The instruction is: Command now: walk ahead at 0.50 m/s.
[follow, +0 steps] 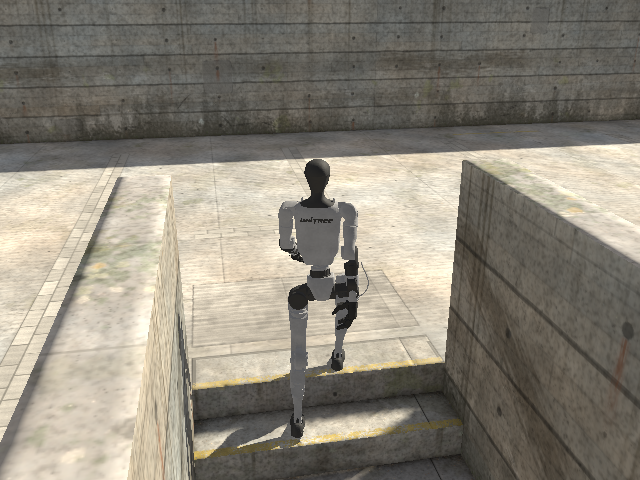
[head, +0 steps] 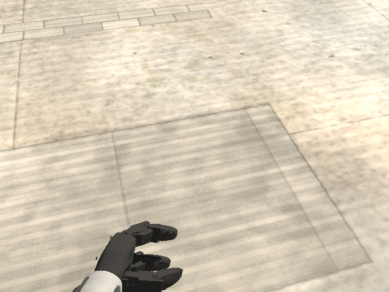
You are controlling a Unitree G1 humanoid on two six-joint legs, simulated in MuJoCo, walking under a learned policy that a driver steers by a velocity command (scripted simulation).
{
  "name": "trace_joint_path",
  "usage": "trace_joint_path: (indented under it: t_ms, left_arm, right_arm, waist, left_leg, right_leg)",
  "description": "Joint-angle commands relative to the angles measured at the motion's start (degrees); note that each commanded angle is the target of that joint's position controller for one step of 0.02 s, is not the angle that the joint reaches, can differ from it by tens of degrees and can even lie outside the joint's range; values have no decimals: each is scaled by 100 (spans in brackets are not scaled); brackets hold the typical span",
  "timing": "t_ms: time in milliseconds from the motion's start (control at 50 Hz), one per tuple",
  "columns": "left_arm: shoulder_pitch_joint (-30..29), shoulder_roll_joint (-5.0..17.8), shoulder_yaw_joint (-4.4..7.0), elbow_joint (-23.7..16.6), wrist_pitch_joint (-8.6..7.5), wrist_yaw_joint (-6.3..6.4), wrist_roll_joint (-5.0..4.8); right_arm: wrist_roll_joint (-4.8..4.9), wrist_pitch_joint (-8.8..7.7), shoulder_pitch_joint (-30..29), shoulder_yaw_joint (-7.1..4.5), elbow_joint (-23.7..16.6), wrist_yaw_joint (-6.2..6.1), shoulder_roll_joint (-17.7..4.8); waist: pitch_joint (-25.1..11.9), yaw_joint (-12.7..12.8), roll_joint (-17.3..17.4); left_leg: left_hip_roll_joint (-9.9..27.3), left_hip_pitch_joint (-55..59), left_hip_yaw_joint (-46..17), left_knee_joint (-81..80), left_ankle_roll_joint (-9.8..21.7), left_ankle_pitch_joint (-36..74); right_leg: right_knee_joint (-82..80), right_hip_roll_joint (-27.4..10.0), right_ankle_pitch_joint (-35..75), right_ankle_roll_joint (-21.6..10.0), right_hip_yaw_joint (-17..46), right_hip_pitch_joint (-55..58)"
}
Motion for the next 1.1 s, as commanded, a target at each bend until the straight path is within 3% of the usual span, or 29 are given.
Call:
trace_joint_path:
  t_ms: [20,40,60,80,100,120,140,160,180,220,260,300,380,440,520,580,600,620,640,660,680,740,760,780,800,880,960,1040,1100]
  left_arm:
    - [1748,952,347,275,-161,47,-145]
    - [3060,1361,485,628,-111,114,-64]
    - [4133,1594,606,1083,-199,183,72]
    - [3846,1596,624,1272,-477,280,61]
    - [3120,1423,621,1371,-627,313,-72]
    - [2660,1000,579,1494,-670,296,-181]
    - [2444,576,448,1631,-658,286,-148]
    - [2054,183,355,1686,-644,290,-9]
    - [1962,187,357,1721,-700,294,54]
    - [1570,280,465,1444,-829,314,0]
    - [1751,419,483,1307,-951,373,69]
    - [2592,705,533,1415,-947,429,181]
    - [3606,726,546,1543,-955,285,-20]
    - [3844,810,589,1712,-1016,172,-105]
    - [4041,975,739,1909,-966,240,-200]
    - [3847,1091,859,1796,-863,347,-158]
    - [4500,544,731,1734,-896,471,-102]
    - [4589,288,562,1480,-982,415,-68]
    - [3701,599,686,1400,-900,265,-83]
    - [3078,797,829,1280,-843,243,-152]
    - [2999,802,858,1338,-862,292,-126]
    - [2877,185,735,1271,-833,349,46]
    - [2685,970,1016,955,-827,616,-782]
    - [2642,956,1005,902,-779,732,-788]
    - [2561,825,984,834,-739,782,-668]
    - [1821,746,943,516,-663,730,-424]
    - [1048,795,902,308,-643,636,-468]
    - [417,886,861,84,-646,516,-530]
    - [574,1094,908,64,-722,434,-508]
  right_arm:
    - [-326,-77,579,-475,-303,37,-1539]
    - [-394,-35,337,-398,-493,88,-1089]
    - [-240,81,-120,-462,-366,157,-714]
    - [-25,83,-484,-553,-426,119,-732]
    - [-23,19,-790,-522,-643,-5,-697]
    - [-21,-7,-1159,-488,-862,-117,-744]
    - [36,51,-1495,-395,-1129,-225,-649]
    - [70,128,-1563,-326,-1160,-280,-534]
    - [22,209,-1647,-324,-1211,-315,-516]
    - [-10,212,-1916,-376,-1216,-273,-674]
    - [-101,81,-2382,-430,-1370,-235,-827]
    - [-63,49,-3124,-438,-1687,-191,-951]
    - [-111,248,-3683,-385,-1913,-203,-673]
    - [-62,433,-4088,-504,-2137,-248,-828]
    - [28,399,-4587,-653,-2394,-371,-918]
    - [174,204,-3905,-858,-2255,-542,-1251]
    - [110,147,-3160,-881,-2056,-559,-1418]
    - [80,151,-1670,-847,-1708,-585,-1458]
    - [-26,169,-491,-914,-1160,-659,-1445]
    - [-53,114,-682,-1029,-1036,-720,-1666]
    - [-3,98,-1234,-1011,-1100,-767,-1550]
    - [89,148,-1993,-723,-1251,-701,-577]
    - [306,94,-2339,-700,-1369,-625,-891]
    - [343,50,-2400,-695,-1362,-589,-972]
    - [327,51,-2280,-689,-1297,-592,-1038]
    - [208,123,-1700,-703,-1164,-711,-1314]
    - [342,114,-1247,-719,-1088,-744,-1466]
    - [401,209,-813,-768,-908,-763,-1527]
    - [367,295,-993,-847,-932,-787,-1685]
  waist:
    - [-1319,931,-306]
    - [-1806,1492,-1316]
    - [-1269,1828,-2098]
    - [-262,1531,-1230]
    - [353,1077,-1049]
    - [350,825,-382]
    - [188,509,-44]
    - [216,205,151]
    - [375,-15,29]
    - [504,-191,-308]
    - [505,-42,-487]
    - [364,379,-712]
    - [708,715,-883]
    - [1137,712,-1036]
    - [1133,762,-997]
    - [429,458,-850]
    - [-892,603,-224]
    - [-1666,64,898]
    - [-1082,-481,871]
    - [114,-443,328]
    - [599,-138,174]
    - [534,500,-376]
    - [628,688,-341]
    - [639,758,-280]
    - [847,768,-226]
    - [1163,603,-264]
    - [1179,321,-238]
    - [1433,98,-205]
    - [1304,312,-28]
  left_leg:
    - [541,-1675,-436,2715,494,8483]
    - [-294,-3361,-817,4047,569,5280]
    - [-1212,-4311,-1388,7842,315,1153]
    - [-1068,-5098,-2106,9532,416,1637]
    - [-1001,-5557,-1946,10229,420,1602]
    - [-1047,-5888,-1862,10695,506,1306]
    - [-923,-6034,-1883,10565,639,1344]
    - [-708,-6070,-1802,10309,764,1614]
    - [-583,-6193,-1585,9852,765,1544]
    - [-279,-5770,-1131,8928,601,1108]
    - [-146,-5349,-696,8172,453,1403]
    - [-42,-5690,-369,7143,143,1643]
    - [117,-5022,12,4656,-189,2186]
    - [18,-4692,37,3552,-168,2079]
    - [-213,-4372,227,2168,-12,1000]
    - [-595,-1933,500,1952,468,1550]
    - [29,590,-6,2730,1141,2922]
    - [1105,2770,-2125,1762,1962,1542]
    - [1394,2804,-3205,733,1707,452]
    - [1165,1703,-2763,489,1122,-410]
    - [1068,594,-2195,422,954,-273]
    - [935,-821,-1390,115,1063,1191]
    - [860,-760,-1247,91,954,1197]
    - [827,-925,-1127,9,916,984]
    - [849,-1125,-1070,-107,918,846]
    - [740,-1457,-751,-202,931,1155]
    - [484,-1224,-299,-194,744,1610]
    - [807,-108,-398,141,736,1529]
    - [921,212,-383,725,611,2679]
  right_leg:
    - [-1325,-25,1418,-748,1735,5018]
    - [-3199,-576,-29,-1038,3797,6565]
    - [-4994,-1395,-888,-1535,6104,5975]
    - [-5211,-1256,-2158,-888,6055,4909]
    - [-4970,-1212,-1661,-834,5318,4287]
    - [-4845,-1334,-115,-871,4936,4214]
    - [-4811,-1435,920,-494,4392,4230]
    - [-4933,-1374,1462,-230,3819,3893]
    - [-5011,-1177,1980,-63,3172,3764]
    - [-5541,-740,1626,83,2008,3409]
    - [-5858,-478,2182,124,1408,3231]
    - [-5923,-525,3354,1,1280,4159]
    - [-6319,-845,3788,-408,1216,4891]
    - [-6535,-1195,3835,-432,1398,5603]
    - [-6203,-1504,4620,-341,1505,7150]
    - [-5147,-1029,5968,147,1102,6727]
    - [-4044,-573,4528,507,925,5528]
    - [-2674,295,1643,866,1031,3445]
    - [-1454,545,-676,792,1433,2326]
    - [-526,208,-125,493,1795,1746]
    - [-253,-144,390,307,1861,1850]
    - [-309,-528,1092,204,1793,2440]
    - [-142,-595,1051,401,1629,2353]
    - [-378,-722,1107,475,1664,2195]
    - [-592,-819,1150,586,1619,2007]
    - [-1831,-925,2215,839,1463,1653]
    - [-3513,-569,2985,819,1177,2349]
    - [-4315,-464,2601,725,1184,2095]
    - [-4745,-229,1930,502,1018,2796]
Keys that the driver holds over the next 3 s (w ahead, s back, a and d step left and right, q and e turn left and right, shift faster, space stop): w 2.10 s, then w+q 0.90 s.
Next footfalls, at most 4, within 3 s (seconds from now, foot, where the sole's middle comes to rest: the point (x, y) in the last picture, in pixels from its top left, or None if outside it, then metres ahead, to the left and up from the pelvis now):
0.58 left None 0.50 0.14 -0.61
1.16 right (208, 203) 0.80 -0.10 -0.61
1.70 left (140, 152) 1.07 0.15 -0.61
2.24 right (196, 103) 1.36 -0.10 -0.61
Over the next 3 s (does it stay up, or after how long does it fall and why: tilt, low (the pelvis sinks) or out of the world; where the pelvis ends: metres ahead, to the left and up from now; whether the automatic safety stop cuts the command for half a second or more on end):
stays up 1.57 0.12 0.17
